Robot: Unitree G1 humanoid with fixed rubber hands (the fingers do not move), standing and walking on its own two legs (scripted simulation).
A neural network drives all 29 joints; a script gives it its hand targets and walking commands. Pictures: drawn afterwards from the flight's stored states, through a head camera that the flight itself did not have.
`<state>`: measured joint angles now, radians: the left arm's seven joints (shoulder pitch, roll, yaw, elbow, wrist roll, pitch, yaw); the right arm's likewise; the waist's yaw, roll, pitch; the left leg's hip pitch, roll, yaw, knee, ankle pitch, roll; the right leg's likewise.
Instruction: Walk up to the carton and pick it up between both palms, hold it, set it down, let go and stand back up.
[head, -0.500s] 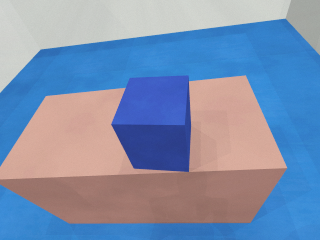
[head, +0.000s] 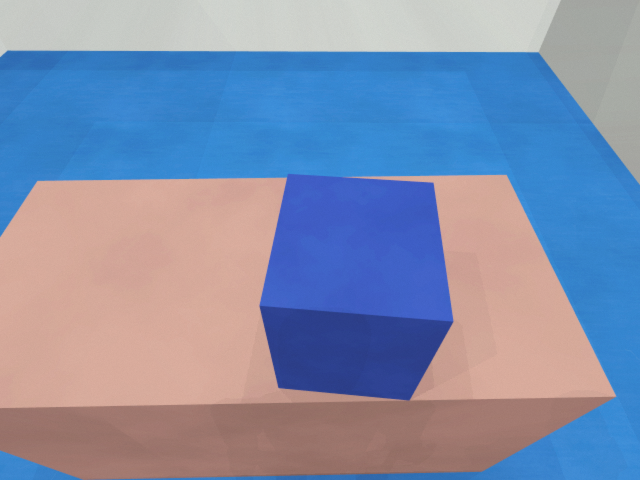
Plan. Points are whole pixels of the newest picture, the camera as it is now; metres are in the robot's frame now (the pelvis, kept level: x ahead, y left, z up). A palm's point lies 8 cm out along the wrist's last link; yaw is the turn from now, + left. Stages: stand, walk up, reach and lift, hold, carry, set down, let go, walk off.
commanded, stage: walk up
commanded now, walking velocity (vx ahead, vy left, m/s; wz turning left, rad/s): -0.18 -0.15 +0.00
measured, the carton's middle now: (351, 291) +0.38 +0.00 -0.01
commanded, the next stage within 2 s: none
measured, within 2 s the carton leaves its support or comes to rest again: neither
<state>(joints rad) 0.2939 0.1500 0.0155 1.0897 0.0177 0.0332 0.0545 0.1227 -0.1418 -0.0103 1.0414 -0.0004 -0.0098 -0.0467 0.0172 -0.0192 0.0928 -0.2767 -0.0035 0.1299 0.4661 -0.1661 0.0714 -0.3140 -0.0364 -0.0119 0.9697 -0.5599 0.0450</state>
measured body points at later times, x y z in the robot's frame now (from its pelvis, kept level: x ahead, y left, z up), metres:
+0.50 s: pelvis -0.08 -0.09 +0.00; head -0.04 -0.14 +0.45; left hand -0.03 +0.17 -0.12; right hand -0.03 -0.36 -0.17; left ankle -0.02 +0.06 -0.68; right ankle -0.08 -0.22 -0.74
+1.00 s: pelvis -0.10 -0.02 +0.00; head -0.10 +0.00 +0.45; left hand -0.13 +0.24 -0.16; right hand -0.03 -0.26 -0.13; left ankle -0.17 +0.06 -0.74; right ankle -0.09 -0.19 -0.71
